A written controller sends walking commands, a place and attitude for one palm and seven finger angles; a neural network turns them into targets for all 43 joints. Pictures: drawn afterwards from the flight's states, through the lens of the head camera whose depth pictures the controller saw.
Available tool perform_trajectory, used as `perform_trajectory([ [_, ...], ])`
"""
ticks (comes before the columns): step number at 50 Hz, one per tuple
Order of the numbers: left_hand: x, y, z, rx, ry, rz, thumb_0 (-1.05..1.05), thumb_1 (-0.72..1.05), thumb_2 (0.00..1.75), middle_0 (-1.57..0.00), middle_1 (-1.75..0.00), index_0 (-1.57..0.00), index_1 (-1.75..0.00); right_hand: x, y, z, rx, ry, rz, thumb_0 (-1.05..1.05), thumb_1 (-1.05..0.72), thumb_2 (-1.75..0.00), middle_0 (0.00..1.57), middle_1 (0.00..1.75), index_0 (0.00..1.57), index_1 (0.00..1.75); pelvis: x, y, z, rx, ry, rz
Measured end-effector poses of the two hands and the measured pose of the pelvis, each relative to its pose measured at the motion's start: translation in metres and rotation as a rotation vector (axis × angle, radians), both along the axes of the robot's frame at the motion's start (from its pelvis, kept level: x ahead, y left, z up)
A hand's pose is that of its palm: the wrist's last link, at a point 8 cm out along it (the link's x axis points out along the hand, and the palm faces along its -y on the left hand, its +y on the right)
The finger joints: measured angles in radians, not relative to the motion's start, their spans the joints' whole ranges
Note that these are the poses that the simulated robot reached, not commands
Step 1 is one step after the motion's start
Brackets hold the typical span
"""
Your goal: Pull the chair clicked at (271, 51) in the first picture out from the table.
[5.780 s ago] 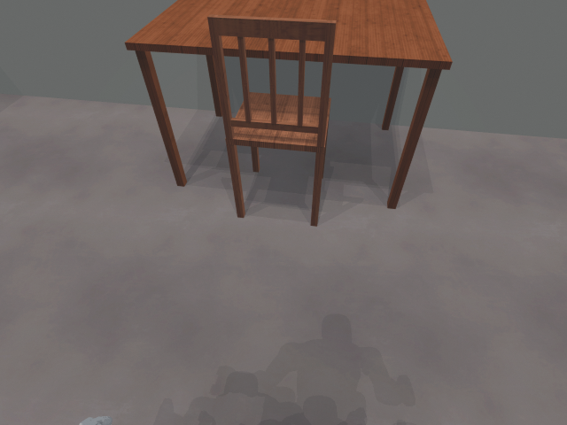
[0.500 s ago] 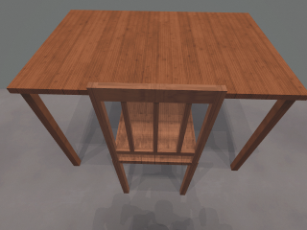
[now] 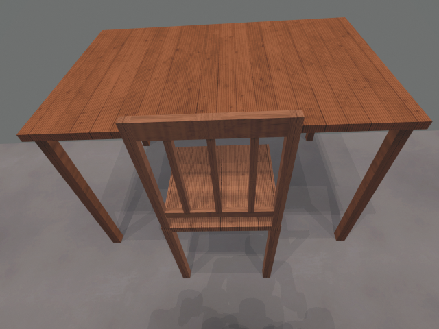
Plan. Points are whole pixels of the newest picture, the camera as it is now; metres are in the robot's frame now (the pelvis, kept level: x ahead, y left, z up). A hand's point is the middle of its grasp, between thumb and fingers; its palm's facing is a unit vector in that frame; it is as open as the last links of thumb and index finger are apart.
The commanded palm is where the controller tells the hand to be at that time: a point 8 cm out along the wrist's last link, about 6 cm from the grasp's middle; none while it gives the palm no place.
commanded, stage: come to a stop and stand still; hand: left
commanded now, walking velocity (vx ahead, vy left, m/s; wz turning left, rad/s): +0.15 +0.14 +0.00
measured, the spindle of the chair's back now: (215, 178) +0.49 +0.05 -0.06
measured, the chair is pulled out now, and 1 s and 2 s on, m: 0.00 0.00 0.00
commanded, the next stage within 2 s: look again from close up in 0.90 s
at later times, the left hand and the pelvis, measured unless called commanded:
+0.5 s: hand out of the picture +0.01 +0.20 -0.17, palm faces +0.04 -0.98 -0.20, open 7.4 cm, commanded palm none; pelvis +0.01 +0.02 +0.01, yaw +1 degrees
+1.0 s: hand out of the picture +0.02 +0.20 -0.17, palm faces +0.04 -0.98 -0.18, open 7.4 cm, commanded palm none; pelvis +0.03 +0.03 +0.01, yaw +0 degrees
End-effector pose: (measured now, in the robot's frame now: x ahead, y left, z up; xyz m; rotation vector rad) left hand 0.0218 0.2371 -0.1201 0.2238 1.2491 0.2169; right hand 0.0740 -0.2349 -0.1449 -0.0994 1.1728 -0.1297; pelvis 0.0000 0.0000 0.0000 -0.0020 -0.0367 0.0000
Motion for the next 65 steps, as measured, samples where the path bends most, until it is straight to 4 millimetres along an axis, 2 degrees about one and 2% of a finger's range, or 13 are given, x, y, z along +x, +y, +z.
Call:
perform_trajectory([
  [4, -0.002, -0.004, 0.0, -0.026, -0.038, 0.003, 0.01, 0.91, 0.89, -0.2, -0.3, -0.2, -0.3, -0.024, -0.006, 0.004, -0.017, 0.037, 0.007, 0.0, -0.91, -0.9, 0.2, 0.3, 0.2, 0.3, -0.005, -0.001, 0.002, 0.005, -0.003, 0.02],
  [8, -0.003, 0.002, -0.008, -0.049, -0.052, 0.023, 0.01, 0.91, 0.89, -0.2, -0.3, -0.2, -0.3, -0.046, -0.005, 0.006, -0.047, 0.086, 0.031, 0.01, -0.91, -0.9, 0.2, 0.3, 0.19, 0.3, -0.008, 0.003, 0.0, -0.002, 0.01, 0.037],
  [14, -0.007, 0.013, -0.015, -0.062, -0.004, 0.016, 0.01, 0.91, 0.89, -0.2, -0.3, -0.2, -0.3, -0.081, 0.008, 0.008, -0.057, 0.169, 0.018, 0.01, -0.91, -0.9, 0.2, 0.3, 0.19, 0.3, -0.006, 0.01, 0.001, 0.014, 0.014, 0.023],
  [18, -0.011, 0.013, -0.016, -0.072, 0.024, 0.02, 0.01, 0.91, 0.89, -0.2, -0.3, -0.2, -0.3, -0.091, 0.021, 0.007, -0.04, 0.219, 0.011, 0.01, -0.91, -0.9, 0.2, 0.3, 0.19, 0.3, -0.001, 0.014, 0.003, 0.009, 0.017, 0.019],
  [22, -0.016, 0.011, -0.017, -0.085, 0.072, 0.021, 0.01, 0.91, 0.89, -0.2, -0.3, -0.19, -0.3, -0.089, 0.035, 0.006, -0.018, 0.234, 0.004, 0.01, -0.91, -0.9, 0.2, 0.3, 0.2, 0.3, 0.005, 0.018, 0.005, 0.007, 0.023, 0.012],
  [28, -0.017, 0.007, -0.019, -0.105, 0.118, 0.028, 0.01, 0.91, 0.9, -0.2, -0.3, -0.19, -0.3, -0.072, 0.049, 0.005, -0.006, 0.224, 0.007, 0.01, -0.91, -0.9, 0.2, 0.3, 0.2, 0.3, 0.015, 0.023, 0.006, 0.006, 0.026, 0.008],
  [43, -0.007, 0.008, -0.022, -0.122, 0.135, 0.03, 0.01, 0.92, 0.89, -0.2, -0.3, -0.19, -0.3, -0.042, 0.043, 0.01, -0.055, 0.187, 0.003, 0.01, -0.92, -0.9, 0.2, 0.3, 0.2, 0.3, 0.026, 0.031, 0.008, 0.005, 0.019, 0.001],
  [51, -0.005, 0.012, -0.02, -0.112, 0.133, 0.031, 0.0, 0.91, 0.9, -0.19, -0.3, -0.19, -0.3, -0.043, 0.044, 0.01, -0.052, 0.194, 0.007, 0.01, -0.92, -0.9, 0.2, 0.3, 0.2, 0.3, 0.026, 0.032, 0.009, 0.006, 0.017, 0.003],
  [65, -0.015, 0.008, -0.019, -0.119, 0.148, 0.034, 0.0, 0.91, 0.9, -0.19, -0.3, -0.19, -0.3, -0.059, 0.05, 0.01, -0.034, 0.225, 0.002, 0.01, -0.91, -0.9, 0.2, 0.3, 0.2, 0.3, 0.022, 0.031, 0.01, 0.005, 0.012, 0.004],
])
